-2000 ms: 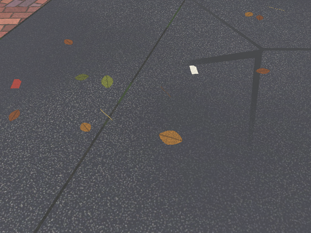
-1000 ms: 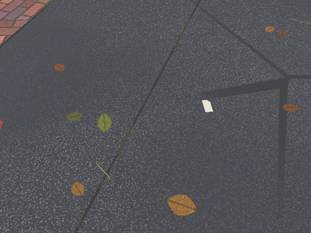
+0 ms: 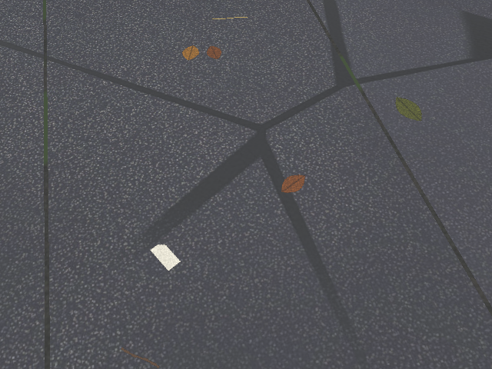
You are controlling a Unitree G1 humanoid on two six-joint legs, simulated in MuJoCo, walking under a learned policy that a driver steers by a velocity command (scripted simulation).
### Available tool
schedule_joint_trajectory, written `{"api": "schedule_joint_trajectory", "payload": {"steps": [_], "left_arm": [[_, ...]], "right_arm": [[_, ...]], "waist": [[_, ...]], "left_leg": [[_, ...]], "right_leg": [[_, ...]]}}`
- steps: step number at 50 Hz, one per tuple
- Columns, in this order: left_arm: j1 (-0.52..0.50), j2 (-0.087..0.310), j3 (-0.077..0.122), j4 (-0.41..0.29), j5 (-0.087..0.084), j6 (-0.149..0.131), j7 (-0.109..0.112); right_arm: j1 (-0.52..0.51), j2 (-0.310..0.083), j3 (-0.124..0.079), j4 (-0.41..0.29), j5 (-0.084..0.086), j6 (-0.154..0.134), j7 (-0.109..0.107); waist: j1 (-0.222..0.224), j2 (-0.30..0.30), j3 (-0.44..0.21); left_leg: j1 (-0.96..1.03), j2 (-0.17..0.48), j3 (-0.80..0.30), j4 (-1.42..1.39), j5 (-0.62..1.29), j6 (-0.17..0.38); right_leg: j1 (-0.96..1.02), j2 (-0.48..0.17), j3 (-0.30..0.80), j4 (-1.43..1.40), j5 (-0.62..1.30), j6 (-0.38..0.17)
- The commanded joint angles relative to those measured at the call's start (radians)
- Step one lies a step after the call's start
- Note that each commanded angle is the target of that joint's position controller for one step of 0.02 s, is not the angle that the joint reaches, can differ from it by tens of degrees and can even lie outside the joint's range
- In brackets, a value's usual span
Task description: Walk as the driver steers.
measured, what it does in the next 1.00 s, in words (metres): steps on the spot: left foot, then right foot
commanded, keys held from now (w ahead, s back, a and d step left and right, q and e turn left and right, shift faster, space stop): e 0.08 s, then no key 0.92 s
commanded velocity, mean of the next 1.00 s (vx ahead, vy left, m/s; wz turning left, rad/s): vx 0.02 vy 0.00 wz -0.19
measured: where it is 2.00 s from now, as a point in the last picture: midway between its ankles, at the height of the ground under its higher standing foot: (263, 366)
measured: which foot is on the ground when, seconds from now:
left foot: up 0.00-0.36, down 0.38-1.00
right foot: down 0.00-0.38, up 0.40-0.64, down 0.66-1.00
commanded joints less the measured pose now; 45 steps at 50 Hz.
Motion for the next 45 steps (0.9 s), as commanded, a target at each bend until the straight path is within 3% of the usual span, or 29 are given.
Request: {"api": "schedule_joint_trajectory", "payload": {"steps": [1, 6, 14, 17, 18, 19, 20, 21, 22, 23, 24, 26, 30, 32, 33, 34, 35, 36, 37, 45], "left_arm": [[0.026, 0.157, 0.04, -0.07, -0.001, -0.004, 0.006], [0.069, 0.158, 0.042, -0.074, 0.004, 0.012, 0.012], [0.068, 0.145, 0.027, -0.067, 0.024, 0.021, 0.008], [0.04, 0.139, 0.019, -0.058, 0.013, 0.03, 0.011], [0.034, 0.128, 0.013, -0.056, 0.004, 0.031, 0.016], [0.061, 0.088, 0.0, -0.057, -0.001, 0.025, 0.018], [0.118, 0.038, -0.014, -0.058, -0.01, 0.02, 0.018], [0.052, 0.113, 0.007, -0.055, 0.005, 0.023, 0.02], [0.043, 0.12, 0.01, -0.049, 0.009, 0.026, 0.016], [0.042, 0.106, 0.009, -0.035, 0.006, 0.029, 0.012], [0.048, 0.101, 0.007, -0.023, 0.004, 0.032, 0.009], [0.055, 0.08, -0.003, -0.002, 0.007, 0.038, 0.005], [0.007, 0.057, -0.021, 0.022, -0.012, 0.04, 0.02], [0.026, 0.065, -0.025, 0.048, -0.008, 0.034, 0.027], [0.019, 0.094, -0.022, 0.055, 0.002, 0.027, 0.031], [0.017, 0.134, -0.016, 0.064, 0.011, 0.021, 0.034], [-0.005, 0.127, -0.016, 0.087, -0.005, 0.022, 0.03], [-0.007, 0.091, -0.024, 0.094, -0.007, 0.018, 0.026], [-0.006, 0.085, -0.028, 0.107, -0.003, 0.015, 0.027], [-0.004, 0.089, -0.039, 0.201, -0.001, 0.006, 0.037]], "right_arm": [[0.097, -0.088, -0.024, -0.033, -0.002, 0.02, -0.005], [0.024, -0.099, -0.024, -0.062, 0.007, 0.025, -0.011], [0.034, -0.09, -0.008, -0.073, 0.031, 0.011, -0.015], [0.115, -0.077, -0.001, -0.053, 0.037, 0.001, -0.022], [0.145, -0.075, 0.002, -0.043, 0.031, -0.008, -0.026], [0.123, -0.122, -0.003, -0.053, 0.015, -0.017, -0.031], [0.055, -0.176, -0.003, -0.091, 0.006, -0.023, -0.03], [0.035, -0.166, -0.001, -0.08, 0.005, -0.025, -0.021], [0.023, -0.122, 0.011, -0.076, 0.013, -0.033, -0.015], [0.004, -0.102, 0.018, -0.068, 0.02, -0.038, -0.011], [0.0, -0.106, 0.019, -0.065, 0.017, -0.038, -0.012], [0.028, -0.111, 0.02, -0.046, 0.02, -0.038, -0.014], [0.1, -0.129, 0.014, 0.0, 0.02, -0.032, -0.009], [0.088, -0.135, 0.01, 0.011, 0.025, -0.028, -0.01], [0.093, -0.124, 0.012, 0.011, 0.025, -0.032, -0.007], [0.116, -0.122, 0.009, 0.011, 0.025, -0.036, -0.001], [0.122, -0.098, 0.014, 0.028, 0.032, -0.034, 0.002], [0.092, -0.109, 0.013, 0.045, 0.028, -0.03, -0.002], [0.074, -0.109, 0.011, 0.05, 0.026, -0.026, -0.003], [0.092, -0.1, 0.013, 0.139, 0.024, -0.018, -0.001]], "waist": [[-0.024, -0.086, -0.19], [0.008, -0.112, -0.16], [0.017, -0.137, -0.147], [-0.024, -0.123, -0.143], [-0.041, -0.104, -0.14], [-0.015, -0.006, -0.138], [0.032, 0.151, -0.156], [-0.003, 0.149, -0.095], [0.011, 0.097, -0.085], [0.019, 0.089, -0.076], [0.022, 0.105, -0.084], [0.012, 0.122, -0.101], [-0.029, 0.126, -0.132], [-0.009, 0.105, -0.138], [-0.019, 0.078, -0.151], [-0.048, 0.016, -0.153], [-0.054, -0.063, -0.12], [-0.024, -0.048, -0.095], [-0.02, -0.051, -0.083], [-0.031, -0.04, -0.046]], "left_leg": [[0.023, -0.012, -0.009, -0.032, 0.049, -0.008], [-0.026, -0.03, -0.035, -0.134, 0.051, -0.012], [0.187, -0.09, 0.005, -0.363, -0.065, 0.043], [0.345, -0.112, 0.029, -0.623, 0.015, 0.073], [0.44, -0.094, 0.014, -0.773, 0.124, 0.086], [0.498, 0.029, -0.116, -0.859, 0.128, 0.112], [0.54, 0.243, -0.354, -0.911, 0.264, 0.184], [0.358, 0.301, -0.362, -0.882, 0.438, 0.283], [0.339, 0.255, -0.308, -0.878, 0.477, 0.292], [0.34, 0.197, -0.236, -0.866, 0.482, 0.263], [0.368, 0.146, -0.179, -0.845, 0.518, 0.234], [0.448, 0.105, -0.126, -0.789, 0.672, 0.217], [0.544, 0.101, -0.14, -0.716, 0.789, 0.207], [0.501, 0.083, -0.141, -0.705, 0.705, 0.162], [0.453, 0.071, -0.148, -0.716, 0.594, 0.133], [0.402, 0.037, -0.125, -0.728, 0.47, 0.115], [0.411, -0.004, -0.086, -0.777, 0.36, 0.105], [0.431, -0.012, -0.076, -0.768, 0.31, 0.096], [0.445, -0.01, -0.073, -0.762, 0.306, 0.095], [0.441, -0.006, -0.078, -0.789, 0.235, 0.093]], "right_leg": [[0.123, -0.269, 0.309, -0.139, 0.189, -0.083], [0.182, -0.273, 0.403, -0.164, -0.051, -0.069], [0.154, -0.273, 0.426, -0.117, 0.053, -0.085], [0.128, -0.254, 0.433, -0.072, 0.114, -0.05], [0.081, -0.228, 0.421, -0.048, 0.063, -0.011], [0.019, -0.171, 0.365, 0.021, -0.076, 0.045], [-0.067, -0.043, 0.211, 0.158, -0.301, 0.095], [-0.016, -0.012, 0.117, 0.263, -0.422, 0.107], [0.025, -0.044, 0.123, 0.332, -0.392, 0.118], [0.035, -0.051, 0.118, 0.347, -0.351, 0.128], [0.041, -0.05, 0.104, 0.358, -0.326, 0.138], [0.04, -0.064, 0.069, 0.304, -0.327, 0.157], [0.102, -0.082, 0.016, 0.076, -0.261, 0.16], [0.222, -0.114, 0.04, -0.098, -0.044, 0.149], [0.294, -0.158, 0.095, -0.1, 0.039, 0.142], [0.345, -0.216, 0.137, -0.041, 0.172, 0.129], [0.28, -0.208, 0.128, -0.017, 0.147, 0.107], [0.241, -0.202, 0.133, -0.043, 0.087, 0.105], [0.22, -0.202, 0.135, -0.063, 0.064, 0.107], [0.192, -0.204, 0.146, -0.112, -0.02, 0.097]]}}
Velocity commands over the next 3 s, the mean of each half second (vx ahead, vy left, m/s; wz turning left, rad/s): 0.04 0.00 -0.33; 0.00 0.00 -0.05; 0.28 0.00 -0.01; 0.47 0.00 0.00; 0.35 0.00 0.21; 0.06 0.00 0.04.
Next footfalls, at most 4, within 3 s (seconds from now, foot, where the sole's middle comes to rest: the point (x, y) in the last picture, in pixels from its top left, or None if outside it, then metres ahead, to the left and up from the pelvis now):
0.38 left None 0.08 0.15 -0.77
0.66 right None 0.03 -0.07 -0.77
1.74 right None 0.41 -0.07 -0.77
2.28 left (261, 254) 0.74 0.04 -0.77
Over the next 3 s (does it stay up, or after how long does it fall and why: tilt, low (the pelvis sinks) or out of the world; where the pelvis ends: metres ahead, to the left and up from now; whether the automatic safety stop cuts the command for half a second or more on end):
stays up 0.71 -0.04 0.01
